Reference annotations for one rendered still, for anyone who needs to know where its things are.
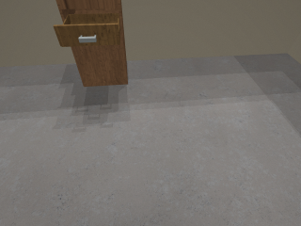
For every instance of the handle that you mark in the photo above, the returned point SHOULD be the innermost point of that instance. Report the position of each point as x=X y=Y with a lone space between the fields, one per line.
x=87 y=39

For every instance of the cabinet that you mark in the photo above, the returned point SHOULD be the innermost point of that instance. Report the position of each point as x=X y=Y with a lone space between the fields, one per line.
x=98 y=65

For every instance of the drawer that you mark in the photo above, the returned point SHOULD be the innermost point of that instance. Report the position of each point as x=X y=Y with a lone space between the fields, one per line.
x=106 y=27

